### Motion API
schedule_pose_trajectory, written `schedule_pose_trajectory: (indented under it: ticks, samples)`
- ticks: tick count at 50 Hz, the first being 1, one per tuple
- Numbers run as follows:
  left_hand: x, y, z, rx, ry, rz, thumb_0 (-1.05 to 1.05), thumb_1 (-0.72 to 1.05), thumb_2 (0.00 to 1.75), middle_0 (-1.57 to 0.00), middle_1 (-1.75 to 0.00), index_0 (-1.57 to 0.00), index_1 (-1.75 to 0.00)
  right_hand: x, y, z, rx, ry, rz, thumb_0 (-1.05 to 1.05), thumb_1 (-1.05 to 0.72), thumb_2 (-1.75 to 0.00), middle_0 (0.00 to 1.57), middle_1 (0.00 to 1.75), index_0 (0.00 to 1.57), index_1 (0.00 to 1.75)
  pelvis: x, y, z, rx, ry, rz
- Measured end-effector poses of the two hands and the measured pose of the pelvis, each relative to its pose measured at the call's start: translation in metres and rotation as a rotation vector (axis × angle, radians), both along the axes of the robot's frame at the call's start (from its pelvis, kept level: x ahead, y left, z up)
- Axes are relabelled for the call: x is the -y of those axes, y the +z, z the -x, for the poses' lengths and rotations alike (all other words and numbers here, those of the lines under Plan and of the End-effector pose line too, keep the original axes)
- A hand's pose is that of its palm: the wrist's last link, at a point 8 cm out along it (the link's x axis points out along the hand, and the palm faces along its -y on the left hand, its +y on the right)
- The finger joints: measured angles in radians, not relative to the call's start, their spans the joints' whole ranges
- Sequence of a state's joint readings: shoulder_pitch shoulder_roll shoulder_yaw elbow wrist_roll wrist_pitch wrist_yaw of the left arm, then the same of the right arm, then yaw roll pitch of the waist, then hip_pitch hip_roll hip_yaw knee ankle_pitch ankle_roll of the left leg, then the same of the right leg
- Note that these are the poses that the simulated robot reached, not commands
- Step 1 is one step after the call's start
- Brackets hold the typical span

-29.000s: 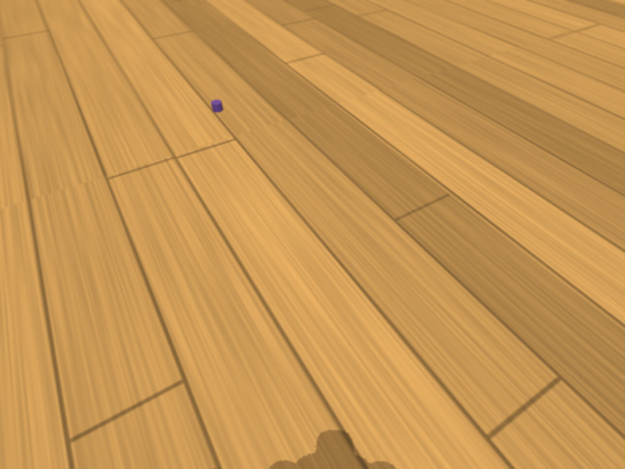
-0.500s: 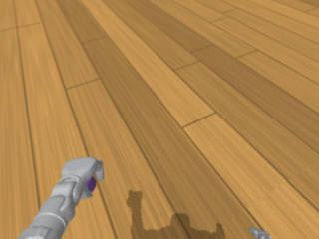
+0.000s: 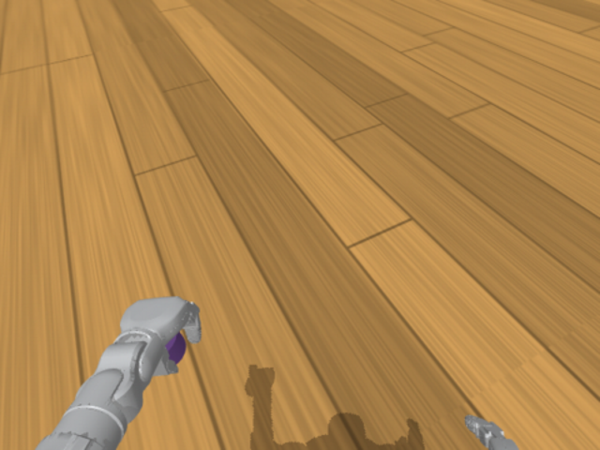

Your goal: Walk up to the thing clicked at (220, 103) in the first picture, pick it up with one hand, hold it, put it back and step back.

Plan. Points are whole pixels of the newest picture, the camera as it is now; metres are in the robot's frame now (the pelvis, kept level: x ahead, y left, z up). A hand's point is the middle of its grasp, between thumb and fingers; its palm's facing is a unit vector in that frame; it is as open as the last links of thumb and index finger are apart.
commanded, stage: hold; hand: left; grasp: from above
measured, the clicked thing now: (160, 344) +0.31 +0.24 -0.06
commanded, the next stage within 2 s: crouch in 0.94 s
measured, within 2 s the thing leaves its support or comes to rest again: neither
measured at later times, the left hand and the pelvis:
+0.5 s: hand (162, 348) +0.28 +0.22 -0.02, palm faces -0.45 -0.06 -0.89, open 7.4 cm; pelvis -0.01 +0.00 +0.00, yaw +0 degrees
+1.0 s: hand (161, 344) +0.29 +0.22 -0.03, palm faces -0.44 -0.06 -0.90, open 7.5 cm; pelvis +0.00 +0.00 +0.01, yaw +0 degrees
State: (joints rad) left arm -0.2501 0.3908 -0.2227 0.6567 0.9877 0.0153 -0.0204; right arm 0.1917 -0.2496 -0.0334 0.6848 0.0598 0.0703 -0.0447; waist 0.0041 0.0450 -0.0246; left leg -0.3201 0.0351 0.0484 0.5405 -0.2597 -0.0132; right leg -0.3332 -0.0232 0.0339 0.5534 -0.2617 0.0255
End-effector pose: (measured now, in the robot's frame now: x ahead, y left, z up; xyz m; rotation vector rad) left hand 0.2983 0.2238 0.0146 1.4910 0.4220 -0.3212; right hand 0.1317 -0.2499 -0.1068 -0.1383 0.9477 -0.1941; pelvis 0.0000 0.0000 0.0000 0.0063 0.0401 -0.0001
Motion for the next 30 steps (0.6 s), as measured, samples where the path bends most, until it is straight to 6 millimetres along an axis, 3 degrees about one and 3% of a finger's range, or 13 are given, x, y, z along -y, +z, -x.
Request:
schedule_pose_trajectory:
  ticks: [21, 30]
  samples:
    - [0.002, 0.018, 0.007, 0.014, -0.014, 0.002, -0.01, 0.19, 0.53, -0.55, -0.72, -0.87, -0.78, -0.004, 0.005, -0.005, 0.039, 0.008, -0.011, 0.01, -0.90, -0.89, 0.20, 0.30, 0.20, 0.30, 0.001, 0.004, 0.006, 0.028, -0.005, -0.002]
    - [0.004, 0.015, 0.010, 0.002, -0.017, 0.007, -0.01, 0.19, 0.53, -0.55, -0.72, -0.86, -0.78, -0.005, 0.008, -0.009, 0.048, 0.015, -0.009, 0.01, -0.90, -0.89, 0.20, 0.30, 0.20, 0.30, 0.001, 0.004, 0.007, 0.029, -0.004, -0.003]
